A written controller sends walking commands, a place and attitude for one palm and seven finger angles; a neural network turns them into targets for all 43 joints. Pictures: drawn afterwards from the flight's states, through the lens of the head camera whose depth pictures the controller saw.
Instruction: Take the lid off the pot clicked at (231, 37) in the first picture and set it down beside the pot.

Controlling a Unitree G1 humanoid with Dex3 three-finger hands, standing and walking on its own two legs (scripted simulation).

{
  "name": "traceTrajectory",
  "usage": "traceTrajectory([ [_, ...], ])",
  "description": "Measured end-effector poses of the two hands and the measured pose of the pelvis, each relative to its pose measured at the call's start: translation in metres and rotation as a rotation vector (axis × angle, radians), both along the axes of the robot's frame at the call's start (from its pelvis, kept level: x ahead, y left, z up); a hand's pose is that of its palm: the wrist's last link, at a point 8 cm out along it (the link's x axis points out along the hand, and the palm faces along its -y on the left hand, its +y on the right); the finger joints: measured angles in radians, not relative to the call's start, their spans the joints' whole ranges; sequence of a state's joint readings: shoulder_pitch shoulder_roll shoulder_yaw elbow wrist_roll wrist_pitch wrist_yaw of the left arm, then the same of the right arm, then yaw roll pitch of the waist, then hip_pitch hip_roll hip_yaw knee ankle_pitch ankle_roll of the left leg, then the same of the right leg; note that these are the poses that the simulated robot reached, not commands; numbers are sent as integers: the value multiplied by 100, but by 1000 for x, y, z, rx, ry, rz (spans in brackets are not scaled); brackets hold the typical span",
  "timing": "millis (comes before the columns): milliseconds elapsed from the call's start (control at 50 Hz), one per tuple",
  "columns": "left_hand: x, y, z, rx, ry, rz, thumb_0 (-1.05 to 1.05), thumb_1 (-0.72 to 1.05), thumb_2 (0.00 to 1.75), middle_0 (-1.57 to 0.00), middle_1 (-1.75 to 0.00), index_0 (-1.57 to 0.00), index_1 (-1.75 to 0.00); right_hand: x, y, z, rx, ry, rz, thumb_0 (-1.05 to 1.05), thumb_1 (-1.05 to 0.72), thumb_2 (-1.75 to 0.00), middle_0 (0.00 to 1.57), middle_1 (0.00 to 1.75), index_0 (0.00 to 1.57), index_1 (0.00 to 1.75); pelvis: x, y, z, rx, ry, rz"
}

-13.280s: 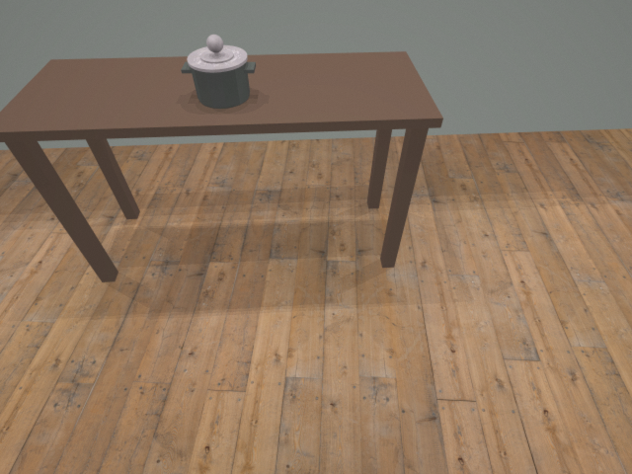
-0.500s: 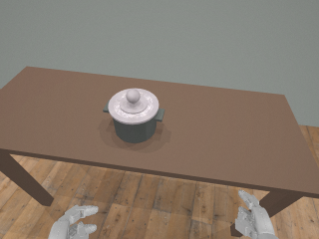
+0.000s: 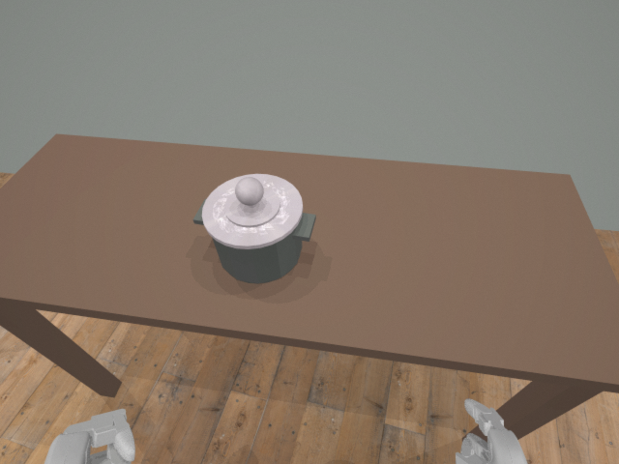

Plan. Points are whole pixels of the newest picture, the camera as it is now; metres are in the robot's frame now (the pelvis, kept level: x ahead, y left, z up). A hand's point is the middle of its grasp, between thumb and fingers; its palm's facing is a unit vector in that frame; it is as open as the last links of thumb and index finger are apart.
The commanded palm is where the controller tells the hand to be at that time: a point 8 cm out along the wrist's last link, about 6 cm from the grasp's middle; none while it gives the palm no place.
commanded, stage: raise the hand higher, near the body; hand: left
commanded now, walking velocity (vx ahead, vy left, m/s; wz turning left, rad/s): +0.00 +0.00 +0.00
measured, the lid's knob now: (249, 191) +0.48 +0.14 +0.07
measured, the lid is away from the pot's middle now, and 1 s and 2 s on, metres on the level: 0.00 0.00 0.00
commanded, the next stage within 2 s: reach forward and open the fingers in 0.62 s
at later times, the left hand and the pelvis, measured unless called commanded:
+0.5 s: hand (110, 404) +0.16 +0.24 +0.05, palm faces +0.24 -0.87 -0.42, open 3.1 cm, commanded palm +0.13 +0.28 +0.09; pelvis +0.02 +0.01 +0.00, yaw -1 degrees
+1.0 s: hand (72, 381) +0.17 +0.27 +0.09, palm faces -0.15 -0.10 -0.98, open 2.9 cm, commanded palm +0.17 +0.26 +0.15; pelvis -0.01 +0.01 -0.01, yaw +0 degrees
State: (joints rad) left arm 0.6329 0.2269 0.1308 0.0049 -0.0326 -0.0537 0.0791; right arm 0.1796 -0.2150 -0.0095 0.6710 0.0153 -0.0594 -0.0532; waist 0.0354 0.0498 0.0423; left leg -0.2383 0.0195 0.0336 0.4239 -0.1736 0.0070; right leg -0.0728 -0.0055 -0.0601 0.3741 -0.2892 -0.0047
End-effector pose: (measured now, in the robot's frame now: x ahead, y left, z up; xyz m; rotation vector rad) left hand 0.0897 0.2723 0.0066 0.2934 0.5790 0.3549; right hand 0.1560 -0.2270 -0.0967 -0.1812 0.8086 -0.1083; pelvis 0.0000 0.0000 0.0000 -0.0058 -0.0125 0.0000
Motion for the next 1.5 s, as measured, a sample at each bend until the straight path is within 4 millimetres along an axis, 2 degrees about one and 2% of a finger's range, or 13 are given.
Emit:
traceTrajectory([
  [180, 20, 4, 30, 44, -93, -35, 2, 90, 90, -129, -150, -130, -149, 45, 1, 15, -17, -80, 16, 1, -90, -90, 20, 30, 20, 30, 18, 3, 1, 7, 14, -7],
  [260, 26, 1, 37, 48, -108, -56, 2, 90, 90, -129, -150, -130, -149, 44, 4, 13, -19, -60, 22, 1, -90, -90, 20, 30, 20, 30, 22, 5, 1, 8, 17, -8],
  [360, 36, 4, 58, 94, -172, -87, 2, 90, 90, -129, -150, -130, -149, 48, 11, 11, -3, -60, 31, 1, -90, -90, 20, 30, 20, 30, 24, 6, 1, 9, 22, -9],
  [460, 40, 7, 66, 116, -199, -97, 2, 90, 90, -129, -150, -130, -149, 50, 17, 11, 10, -65, 32, 1, -90, -90, 20, 30, 19, 30, 22, 7, 1, 6, 20, -12],
  [740, 58, 4, 109, 179, -405, -151, 2, 89, 90, -129, -150, -130, -149, 43, 21, 15, 8, -93, 55, 1, -90, -90, 20, 30, 19, 30, 13, 8, 1, 0, 1, -14],
  [840, 71, -6, 133, 634, -286, -397, 2, 87, 88, -127, -149, -128, -148, 42, 19, 9, 9, -58, 100, 1, -90, -90, 20, 30, 20, 30, 5, 8, -4, -1, 45, -9],
  [900, 71, -8, 134, 843, -159, -525, 1, 84, 88, -124, -146, -125, -146, 40, 17, 2, 36, -22, 85, 1, -90, -90, 20, 30, 20, 30, -3, 9, -7, -3, 60, -22],
  [1020, 72, -2, 141, 1090, 17, -687, 1, 69, 92, -118, -130, -119, -129, 32, 14, -9, 50, 20, 87, 1, -90, -90, 20, 30, 20, 30, -14, 8, -10, -12, 64, 0],
  [1140, 78, 2, 141, 1046, 99, -785, 1, 52, 101, -113, -107, -114, -107, 23, 14, -9, 54, 6, 79, 1, -90, -90, 20, 30, 19, 30, -23, 9, -8, -16, 40, 20],
  [1240, 87, -4, 152, 1068, 33, -905, 1, 37, 107, -107, -89, -108, -88, 16, 17, -1, 17, -20, 93, 1, -90, -90, 20, 30, 19, 30, -32, 11, -6, -20, 15, 25],
  [1320, 94, 6, 167, 1098, -32, -886, 0, 26, 111, -103, -74, -103, -73, 11, 22, 3, 24, -23, 95, 1, -90, -90, 20, 30, 19, 30, -38, 15, -4, -23, 1, 19],
  [1400, 99, 16, 164, 1058, -38, -837, 0, 15, 114, -97, -60, -98, -59, 6, 29, 4, 42, -14, 99, 1, -90, -90, 20, 30, 19, 30, -43, 22, -3, -25, -2, 12],
  [1500, 101, 5, 165, 1100, -87, -911, 0, 1, 118, -91, -42, -92, -41, 4, 41, 4, 33, -13, 121, 1, -90, -90, 20, 30, 19, 30, -49, 31, -3, -26, -9, 13],
])
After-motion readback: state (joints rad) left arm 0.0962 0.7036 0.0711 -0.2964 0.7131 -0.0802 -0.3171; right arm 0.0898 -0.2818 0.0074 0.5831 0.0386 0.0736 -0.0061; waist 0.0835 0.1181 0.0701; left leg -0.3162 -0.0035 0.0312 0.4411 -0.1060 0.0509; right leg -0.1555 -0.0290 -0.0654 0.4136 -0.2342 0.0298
